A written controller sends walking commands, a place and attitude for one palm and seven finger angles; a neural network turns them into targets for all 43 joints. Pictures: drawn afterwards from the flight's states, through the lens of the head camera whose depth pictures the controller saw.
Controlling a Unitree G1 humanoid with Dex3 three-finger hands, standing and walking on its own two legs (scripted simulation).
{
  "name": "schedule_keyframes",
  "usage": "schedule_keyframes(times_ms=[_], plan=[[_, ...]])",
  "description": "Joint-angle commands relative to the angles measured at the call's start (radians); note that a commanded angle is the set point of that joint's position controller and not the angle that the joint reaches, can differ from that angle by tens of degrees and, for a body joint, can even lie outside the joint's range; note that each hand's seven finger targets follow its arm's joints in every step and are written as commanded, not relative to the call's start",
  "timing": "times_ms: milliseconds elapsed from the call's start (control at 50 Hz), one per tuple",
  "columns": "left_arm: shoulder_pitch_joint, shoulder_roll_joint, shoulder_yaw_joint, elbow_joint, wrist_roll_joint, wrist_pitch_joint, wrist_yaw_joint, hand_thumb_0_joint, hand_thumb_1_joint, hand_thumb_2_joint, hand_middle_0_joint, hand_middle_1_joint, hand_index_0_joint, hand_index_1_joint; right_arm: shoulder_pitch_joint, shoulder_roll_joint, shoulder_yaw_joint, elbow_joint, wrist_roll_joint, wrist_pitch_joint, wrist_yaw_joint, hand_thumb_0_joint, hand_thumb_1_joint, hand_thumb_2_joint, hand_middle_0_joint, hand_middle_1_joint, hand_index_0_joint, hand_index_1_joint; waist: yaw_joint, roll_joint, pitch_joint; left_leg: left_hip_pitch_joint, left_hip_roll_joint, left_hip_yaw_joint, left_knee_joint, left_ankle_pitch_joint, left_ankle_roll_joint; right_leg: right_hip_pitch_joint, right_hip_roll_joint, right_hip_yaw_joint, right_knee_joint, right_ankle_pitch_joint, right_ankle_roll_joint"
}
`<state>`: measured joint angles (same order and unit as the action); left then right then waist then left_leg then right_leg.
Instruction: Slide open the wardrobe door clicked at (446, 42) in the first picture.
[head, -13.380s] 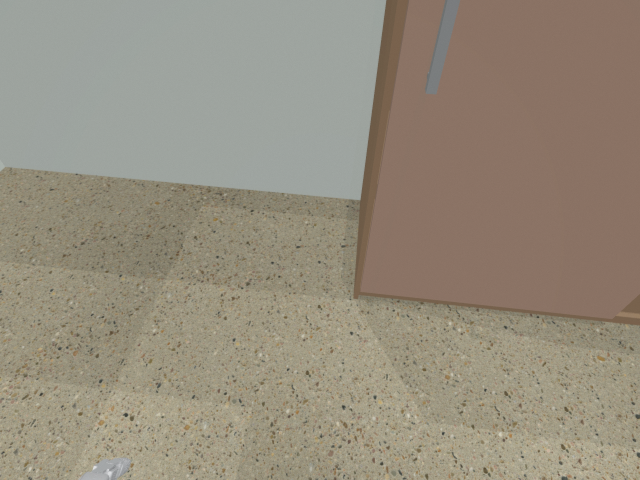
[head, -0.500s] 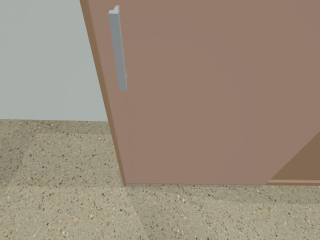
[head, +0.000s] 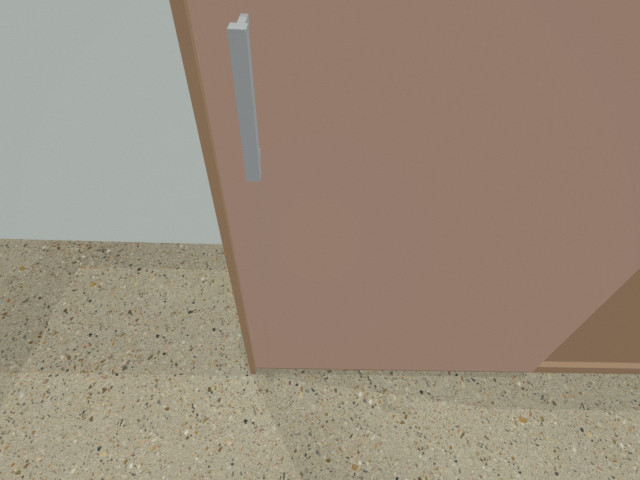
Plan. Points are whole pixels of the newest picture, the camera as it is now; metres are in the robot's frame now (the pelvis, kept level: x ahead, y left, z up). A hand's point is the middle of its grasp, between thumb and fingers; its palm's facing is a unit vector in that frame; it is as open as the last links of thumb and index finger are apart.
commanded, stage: look again from close up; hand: left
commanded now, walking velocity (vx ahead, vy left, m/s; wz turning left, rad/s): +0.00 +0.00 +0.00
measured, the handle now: (249, 105) +0.55 +0.15 +0.20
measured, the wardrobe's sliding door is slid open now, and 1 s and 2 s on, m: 0.00 0.00 0.00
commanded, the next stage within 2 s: shuffle to correct the standing spot in 0.58 s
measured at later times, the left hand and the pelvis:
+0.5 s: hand out of the picture -0.02 +0.19 -0.18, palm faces +0.04 -0.98 -0.20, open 7.4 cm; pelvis +0.00 +0.00 +0.00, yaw +0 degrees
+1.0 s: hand out of the picture -0.04 +0.16 -0.20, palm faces +0.09 -0.99 -0.12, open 7.4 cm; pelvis +0.03 +0.00 -0.01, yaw +0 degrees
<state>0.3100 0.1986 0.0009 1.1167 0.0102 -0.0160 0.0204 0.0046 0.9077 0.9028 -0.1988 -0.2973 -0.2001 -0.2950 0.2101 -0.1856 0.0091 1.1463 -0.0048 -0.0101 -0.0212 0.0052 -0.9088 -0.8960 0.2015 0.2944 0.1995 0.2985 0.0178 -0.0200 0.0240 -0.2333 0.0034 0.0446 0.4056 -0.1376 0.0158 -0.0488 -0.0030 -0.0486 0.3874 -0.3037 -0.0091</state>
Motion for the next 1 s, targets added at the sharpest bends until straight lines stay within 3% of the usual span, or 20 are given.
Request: schedule_keyframes(times_ms=[0, 360, 640, 660, 700, 780, 840, 920, 980], plan=[[0.065, 0.118, 0.021, -0.027, 0.006, -0.009, 0.011, 0.000, 0.900, 0.900, -0.200, -0.300, -0.200, -0.300, 0.013, -0.140, -0.027, -0.045, -0.004, -0.018, -0.008, 0.000, -0.900, -0.900, 0.200, 0.300, 0.200, 0.300, -0.004, 0.016, 0.045, 0.063, 0.109, -0.120, -0.056, 0.070, 0.013, -0.142, -0.110, 0.089, -0.105, 0.084, -0.017], [0.062, 0.122, 0.024, -0.024, 0.005, -0.009, 0.010, 0.000, 0.900, 0.900, -0.200, -0.300, -0.200, -0.300, 0.016, -0.144, -0.029, -0.047, -0.004, -0.018, -0.007, 0.000, -0.900, -0.900, 0.200, 0.300, 0.200, 0.300, -0.006, 0.021, 0.046, 0.060, 0.107, -0.125, -0.072, 0.032, 0.010, -0.149, -0.111, 0.089, -0.106, 0.060, -0.017], [0.061, 0.128, 0.025, -0.023, 0.005, -0.010, 0.010, 0.000, 0.900, 0.900, -0.200, -0.300, -0.200, -0.300, 0.014, -0.145, -0.028, -0.045, -0.003, -0.021, -0.008, 0.000, -0.900, -0.900, 0.200, 0.300, 0.200, 0.300, -0.003, 0.017, 0.031, 0.065, 0.109, -0.121, -0.056, 0.081, 0.011, -0.133, -0.117, 0.083, -0.106, 0.091, -0.016], [0.057, 0.128, 0.025, -0.025, 0.005, -0.010, 0.010, 0.000, 0.900, 0.900, -0.200, -0.300, -0.200, -0.300, 0.013, -0.147, -0.029, -0.045, -0.003, -0.019, -0.008, 0.000, -0.900, -0.900, 0.200, 0.300, 0.200, 0.300, -0.004, 0.020, 0.039, 0.061, 0.108, -0.121, -0.056, 0.071, 0.009, -0.138, -0.114, 0.084, -0.107, 0.082, -0.016], [0.100, 0.053, 0.009, 0.000, 0.002, -0.001, 0.012, 0.000, 0.900, 0.900, -0.200, -0.300, -0.200, -0.300, 0.050, -0.068, -0.012, -0.026, -0.006, -0.010, -0.007, 0.000, -0.900, -0.900, 0.200, 0.300, 0.200, 0.300, -0.007, 0.012, 0.037, 0.062, 0.102, -0.111, -0.050, 0.008, -0.001, -0.145, -0.112, 0.076, -0.111, 0.019, -0.007], [0.118, 0.060, 0.020, 0.003, 0.007, 0.011, 0.005, 0.000, 0.900, 0.900, -0.200, -0.300, -0.200, -0.300, 0.068, -0.068, -0.021, -0.024, -0.016, 0.003, -0.002, 0.000, -0.900, -0.900, 0.200, 0.300, 0.200, 0.300, -0.008, -0.006, 0.111, -0.025, 0.078, -0.097, -0.028, -0.252, -0.007, -0.203, -0.114, 0.090, -0.107, -0.214, -0.025], [0.139, 0.063, 0.028, 0.003, 0.009, 0.009, 0.001, 0.000, 0.900, 0.900, -0.200, -0.300, -0.200, -0.300, 0.080, -0.055, -0.025, -0.035, -0.017, -0.001, 0.001, 0.000, -0.900, -0.900, 0.200, 0.300, 0.200, 0.300, -0.005, -0.026, 0.138, -0.078, 0.066, -0.072, 0.031, -0.268, -0.005, -0.207, -0.126, 0.107, -0.102, -0.252, -0.044], [0.177, 0.062, 0.039, 0.011, 0.008, 0.002, 0.003, 0.000, 0.900, 0.900, -0.200, -0.300, -0.200, -0.300, 0.092, -0.025, -0.027, -0.050, -0.016, -0.014, 0.001, 0.000, -0.900, -0.900, 0.200, 0.300, 0.200, 0.300, -0.003, -0.075, 0.165, -0.137, 0.048, 0.005, 0.171, -0.174, -0.006, -0.169, -0.171, 0.142, -0.106, -0.196, -0.081], [0.187, 0.052, 0.044, 0.016, 0.010, -0.005, 0.005, 0.000, 0.900, 0.900, -0.200, -0.300, -0.200, -0.300, 0.136, -0.014, -0.030, -0.047, -0.016, -0.027, 0.000, 0.000, -0.900, -0.900, 0.200, 0.300, 0.200, 0.300, -0.022, -0.021, 0.150, -0.086, 0.062, 0.010, 0.169, -0.099, 0.004, -0.172, -0.156, 0.097, -0.011, -0.058, -0.077]])
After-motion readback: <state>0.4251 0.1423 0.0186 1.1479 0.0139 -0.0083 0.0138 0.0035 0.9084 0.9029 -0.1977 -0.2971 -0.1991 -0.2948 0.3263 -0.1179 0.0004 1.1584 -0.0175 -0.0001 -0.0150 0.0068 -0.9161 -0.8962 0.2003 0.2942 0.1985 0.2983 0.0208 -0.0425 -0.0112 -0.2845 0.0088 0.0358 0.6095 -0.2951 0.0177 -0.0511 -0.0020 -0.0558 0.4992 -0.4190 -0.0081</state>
